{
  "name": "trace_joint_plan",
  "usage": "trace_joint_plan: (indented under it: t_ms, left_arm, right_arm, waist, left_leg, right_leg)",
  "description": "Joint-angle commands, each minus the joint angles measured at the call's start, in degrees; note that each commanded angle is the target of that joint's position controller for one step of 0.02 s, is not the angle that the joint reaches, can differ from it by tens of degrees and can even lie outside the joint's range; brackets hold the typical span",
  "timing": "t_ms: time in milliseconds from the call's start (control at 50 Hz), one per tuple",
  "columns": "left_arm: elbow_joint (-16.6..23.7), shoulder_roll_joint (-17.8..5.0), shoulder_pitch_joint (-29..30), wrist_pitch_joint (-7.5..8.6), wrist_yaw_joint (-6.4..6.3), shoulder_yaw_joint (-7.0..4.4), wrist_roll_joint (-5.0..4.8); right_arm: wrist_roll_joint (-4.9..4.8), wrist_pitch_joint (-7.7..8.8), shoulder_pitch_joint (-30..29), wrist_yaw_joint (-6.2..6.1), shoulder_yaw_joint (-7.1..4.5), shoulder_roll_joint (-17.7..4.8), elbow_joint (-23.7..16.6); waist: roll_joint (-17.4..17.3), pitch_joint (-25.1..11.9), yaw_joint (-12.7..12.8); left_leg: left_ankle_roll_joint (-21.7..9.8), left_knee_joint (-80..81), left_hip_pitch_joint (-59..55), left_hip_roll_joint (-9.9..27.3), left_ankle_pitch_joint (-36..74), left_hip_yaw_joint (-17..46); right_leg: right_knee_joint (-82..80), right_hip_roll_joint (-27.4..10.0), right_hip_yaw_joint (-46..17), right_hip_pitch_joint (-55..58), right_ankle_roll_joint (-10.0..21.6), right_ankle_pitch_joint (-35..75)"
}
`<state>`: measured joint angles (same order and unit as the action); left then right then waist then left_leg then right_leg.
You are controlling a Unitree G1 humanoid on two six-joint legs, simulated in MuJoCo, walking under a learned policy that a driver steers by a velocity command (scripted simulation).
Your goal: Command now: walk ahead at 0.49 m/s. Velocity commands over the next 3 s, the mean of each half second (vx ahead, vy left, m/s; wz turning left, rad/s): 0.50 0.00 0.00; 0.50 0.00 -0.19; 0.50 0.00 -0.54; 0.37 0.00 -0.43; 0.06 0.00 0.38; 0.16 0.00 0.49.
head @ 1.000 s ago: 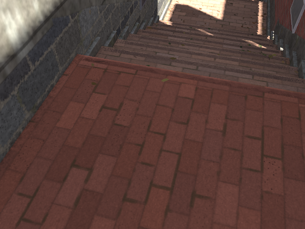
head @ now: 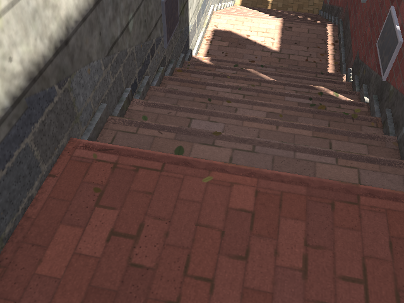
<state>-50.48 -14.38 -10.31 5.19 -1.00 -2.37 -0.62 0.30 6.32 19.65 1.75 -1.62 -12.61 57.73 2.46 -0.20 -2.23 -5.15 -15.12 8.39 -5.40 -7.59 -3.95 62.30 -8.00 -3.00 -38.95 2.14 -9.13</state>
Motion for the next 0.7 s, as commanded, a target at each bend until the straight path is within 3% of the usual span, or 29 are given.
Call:
trace_joint_plan:
  t_ms: [20, 80, 140, 200, 240, 260, 280, 300, 320, 340, 360, 380, 400, 420, 460, 520, 620, 640, 660, 700]
  left_arm:
    - [2.6, -2.2, -0.4, 0.05, -0.09, -0.57, 0.47]
    - [4.3, -1.5, 6.3, 0.52, 0.47, -0.24, 0.1]
    - [5.8, -1.6, 11.4, 0.71, 1.4, 0.04, -0.48]
    - [7.5, -2.5, 14.0, 1.3, 2.6, 0.0, -0.71]
    - [7.3, -4.0, 10.9, 1.78, 3.05, -0.6, -0.69]
    - [5.9, -5.6, 5.7, 1.94, 2.99, -1.52, -0.59]
    - [2.7, -8.7, -4.8, 2.02, 2.63, -3.13, -0.55]
    - [0.6, -14.1, -16.2, 1.8, 2.06, -4.45, 0.15]
    - [-0.5, -16.3, -18.0, 1.59, 2.7, -4.74, 0.69]
    - [0.2, -10.0, -15.9, 1.77, 2.8, -3.13, 0.37]
    - [1.4, -7.6, -10.4, 1.84, 2.65, -2.31, 0.15]
    - [2.5, -6.4, -5.4, 1.78, 2.84, -1.75, 0.3]
    - [2.7, -5.0, -3.0, 1.76, 3.09, -1.4, 0.55]
    - [2.2, -3.7, -2.6, 1.83, 3.27, -1.01, 0.99]
    - [0.7, -3.8, -4.4, 2.05, 3.27, -1.09, 0.93]
    - [-0.9, -6.0, -7.3, 1.88, 2.33, -1.68, 0.98]
    - [-2.4, -6.7, -10.9, 1.09, 1.08, -1.7, 0.43]
    - [-5.3, 1.4, -17.7, 2.47, 3.38, 0.96, 7.19]
    - [-6.6, 0.3, -20.2, 2.76, 4.65, 0.6, 6.88]
    - [-6.7, -2.1, -19.0, 2.56, 5.91, 0.51, 5.51]
  right_arm:
    - [-0.25, 0.65, -1.9, -1.23, -1.32, -8.0, -3.4]
    - [-0.88, 0.16, 1.5, -1.73, -1.49, -9.2, -2.7]
    - [-1.33, -0.41, 4.6, -1.78, -1.66, -9.7, -1.5]
    - [-1.41, -1.29, 5.9, -1.99, -1.98, -10.0, -0.6]
    - [-1.45, -1.88, 4.6, -2.11, -2.35, -10.9, -0.8]
    - [-1.32, -2.17, 3.1, -2.12, -2.31, -11.0, -1.2]
    - [-0.79, -2.38, 2.5, -2.08, -1.71, -9.4, -1.7]
    - [0.46, -2.14, 3.0, -2.11, -0.54, -7.0, -3.6]
    - [-0.66, -0.65, 10.2, -1.39, 1.4, 0.5, -3.2]
    - [-2.04, 0.64, 6.4, -1.26, -0.19, -6.9, -2.8]
    - [-2.92, 1.33, 0.8, -1.15, -1.01, -9.7, -4.6]
    - [-2.5, 1.29, -1.7, -1.61, -1.08, -9.3, -5.0]
    - [-1.59, 0.84, -2.9, -1.91, -1.45, -8.5, -5.2]
    - [-1.4, 0.04, -1.7, -1.91, -1.59, -7.4, -5.1]
    - [-1.38, -1.22, -0.3, -2.01, -1.58, -5.4, -4.7]
    - [-0.78, -1.89, -5.5, -2.21, -1.94, -5.5, -6.7]
    - [-0.81, -1.57, -15.7, -1.66, -1.66, -4.0, -9.7]
    - [7.04, -2.34, -11.2, 0.83, 0.9, 0.4, -7.3]
    - [6.85, -2.81, -12.2, 1.56, 0.41, -0.1, -7.7]
    - [4.73, -3.08, -18.9, 1.71, -0.1, -3.2, -10.5]
  waist:
    - [-4.2, 3.5, 2.2]
    - [-4.6, 3.6, -0.3]
    - [-5.1, 4.6, -2.3]
    - [-5.6, 5.3, -2.2]
    - [-6.8, 3.5, 0.2]
    - [-7.1, 0.5, 3.4]
    - [-6.0, -5.9, 7.9]
    - [2.4, -15.6, 10.9]
    - [17.9, -21.5, 6.7]
    - [9.8, -17.5, 8.1]
    - [6.3, -10.1, 7.1]
    - [0.8, -6.8, 5.0]
    - [-0.3, -3.9, 3.6]
    - [1.2, -3.4, 2.0]
    - [1.5, -2.2, 0.9]
    - [0.3, 0.4, 1.3]
    - [0.9, 2.7, 4.0]
    - [1.0, 3.0, 4.4]
    - [1.8, 4.7, 5.1]
    - [0.8, 4.6, 5.5]
  left_leg:
    - [-9.2, 10.2, 4.4, 16.2, 5.7, 11.6]
    - [-7.3, 9.6, 1.2, 15.3, 6.2, 9.2]
    - [-7.0, 7.9, -3.5, 16.7, 5.0, 9.1]
    - [-6.2, 4.5, -9.3, 19.4, 5.9, 10.1]
    - [-5.1, 0.3, -10.9, 20.3, 13.0, 10.2]
    - [-4.1, -5.8, -10.4, 18.7, 22.7, 8.6]
    - [-2.4, -17.9, -6.4, 15.2, 27.8, 5.9]
    - [-0.1, -38.3, 6.2, 10.9, 11.8, 2.4]
    - [2.6, -54.9, 28.3, 1.0, -23.3, 5.2]
    - [1.3, -61.4, 34.4, 4.5, -23.5, 11.8]
    - [0.4, -61.2, 36.5, 7.4, -17.6, 10.5]
    - [0.7, -58.8, 33.5, 10.4, -12.2, 8.9]
    - [1.2, -55.4, 31.3, 12.0, -9.0, 8.5]
    - [1.3, -53.2, 27.9, 13.4, -7.0, 8.7]
    - [2.0, -50.6, 26.3, 13.6, -5.5, 7.6]
    - [3.5, -43.8, 31.9, 14.1, 0.3, 7.3]
    - [4.1, -27.2, 32.5, 12.6, 12.2, 5.6]
    - [3.9, -26.0, 34.2, 11.7, 16.6, 5.0]
    - [3.7, -24.8, 36.1, 11.9, 15.5, 5.8]
    - [3.0, -20.9, 34.4, 10.8, 12.5, 4.8]
  right_leg:
    - [-9.6, -1.6, -0.1, -1.6, -1.3, 9.2]
    - [-21.3, 0.7, 1.8, 0.5, -1.6, 15.1]
    - [-27.3, 2.0, 2.7, 0.9, -1.7, 14.4]
    - [-31.2, 2.8, 2.5, 0.7, 0.0, 9.1]
    - [-33.3, 4.3, 3.6, 6.4, 1.7, 4.9]
    - [-34.5, 6.3, 5.2, 14.1, 3.0, 4.1]
    - [-34.2, 6.7, 5.1, 27.9, 4.9, 4.9]
    - [-33.9, -5.7, -9.7, 46.0, 9.1, 5.4]
    - [-42.6, -15.7, -36.6, 62.3, 17.5, -5.8]
    - [-45.2, -13.9, -36.7, 59.2, 14.9, -9.4]
    - [-45.7, -12.2, -27.3, 51.4, 12.3, -4.4]
    - [-47.1, -9.9, -20.4, 43.2, 11.2, 2.9]
    - [-48.9, -7.6, -15.5, 37.4, 10.7, 7.0]
    - [-50.6, -5.9, -12.1, 34.0, 10.0, 8.8]
    - [-52.7, -4.4, -8.2, 31.2, 10.7, 13.0]
    - [-54.4, -4.5, -5.4, 31.7, 11.2, 17.2]
    - [-55.8, -3.0, -1.2, 33.3, 9.4, 14.4]
    - [-54.6, -4.0, -1.5, 36.6, 14.2, 12.9]
    - [-54.6, -5.3, -2.4, 38.9, 15.0, 13.3]
    - [-54.3, -5.6, -3.3, 39.7, 14.9, 14.1]
